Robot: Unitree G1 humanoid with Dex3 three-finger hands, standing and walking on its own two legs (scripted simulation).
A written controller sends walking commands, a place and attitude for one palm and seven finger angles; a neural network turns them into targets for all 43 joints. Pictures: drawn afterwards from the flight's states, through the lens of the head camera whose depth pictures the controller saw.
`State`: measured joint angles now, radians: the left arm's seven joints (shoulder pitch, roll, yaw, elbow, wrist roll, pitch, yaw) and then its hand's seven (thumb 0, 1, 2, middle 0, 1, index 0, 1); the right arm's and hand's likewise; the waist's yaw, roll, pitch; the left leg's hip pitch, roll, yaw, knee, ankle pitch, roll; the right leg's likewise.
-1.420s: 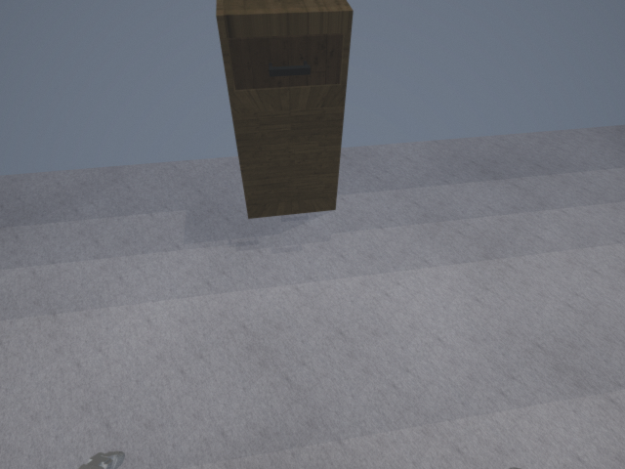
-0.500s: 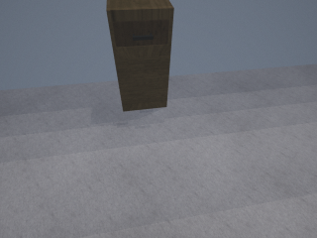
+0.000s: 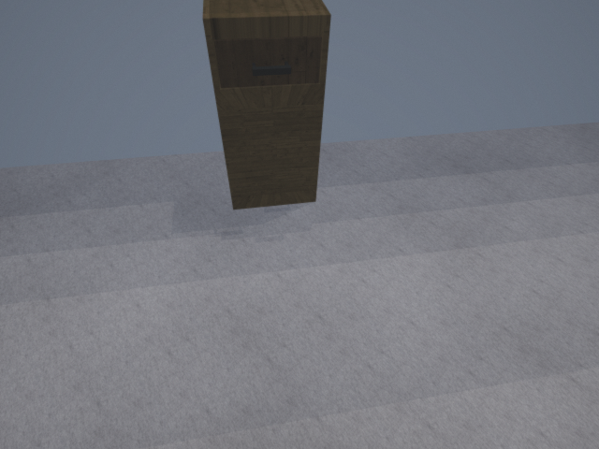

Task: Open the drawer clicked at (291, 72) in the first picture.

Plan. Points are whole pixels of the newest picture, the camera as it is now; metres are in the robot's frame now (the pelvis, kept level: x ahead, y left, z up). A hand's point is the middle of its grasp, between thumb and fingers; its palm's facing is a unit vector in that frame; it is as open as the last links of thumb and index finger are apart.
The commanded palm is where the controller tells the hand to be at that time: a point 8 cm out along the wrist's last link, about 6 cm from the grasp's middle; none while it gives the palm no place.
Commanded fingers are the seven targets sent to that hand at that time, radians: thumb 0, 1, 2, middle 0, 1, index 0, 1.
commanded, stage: look at it before walking up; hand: left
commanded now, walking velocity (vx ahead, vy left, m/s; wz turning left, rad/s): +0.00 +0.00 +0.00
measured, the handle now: (271, 67) +1.26 +0.17 -0.08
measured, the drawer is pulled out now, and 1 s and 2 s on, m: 0.00 0.00 0.00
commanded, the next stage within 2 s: walk to a spot facing it in 0.02 s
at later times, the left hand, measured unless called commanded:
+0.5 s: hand out of the picture +0.08 +0.17 -0.19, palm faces -0.09 -0.97 -0.22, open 7.4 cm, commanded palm none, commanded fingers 0.00 0.90 0.90 -0.20 -0.30 -0.20 -0.30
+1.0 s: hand (206, 383) +0.26 +0.18 -0.20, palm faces -0.24 -0.96 -0.17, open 7.4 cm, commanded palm none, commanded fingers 0.00 0.90 0.90 -0.20 -0.30 -0.20 -0.30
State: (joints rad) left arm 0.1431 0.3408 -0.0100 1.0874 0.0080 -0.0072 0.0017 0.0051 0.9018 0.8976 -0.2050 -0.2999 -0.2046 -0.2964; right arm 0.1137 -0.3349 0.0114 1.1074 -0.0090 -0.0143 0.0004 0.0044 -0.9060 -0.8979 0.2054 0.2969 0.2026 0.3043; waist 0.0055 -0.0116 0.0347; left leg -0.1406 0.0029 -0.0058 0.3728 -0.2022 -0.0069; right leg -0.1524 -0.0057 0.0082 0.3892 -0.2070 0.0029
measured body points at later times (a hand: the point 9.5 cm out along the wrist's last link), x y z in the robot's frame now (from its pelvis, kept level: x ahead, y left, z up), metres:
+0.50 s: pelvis +0.05 -0.03 -0.03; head +0.06 -0.04 +0.42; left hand +0.08 +0.22 -0.17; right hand +0.02 -0.28 -0.18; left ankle +0.00 +0.12 -0.72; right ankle +0.04 -0.11 -0.75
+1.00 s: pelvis +0.25 +0.00 -0.02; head +0.28 +0.01 +0.42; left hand +0.28 +0.23 -0.19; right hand +0.30 -0.26 -0.15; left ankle +0.35 +0.07 -0.75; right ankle +0.10 -0.09 -0.66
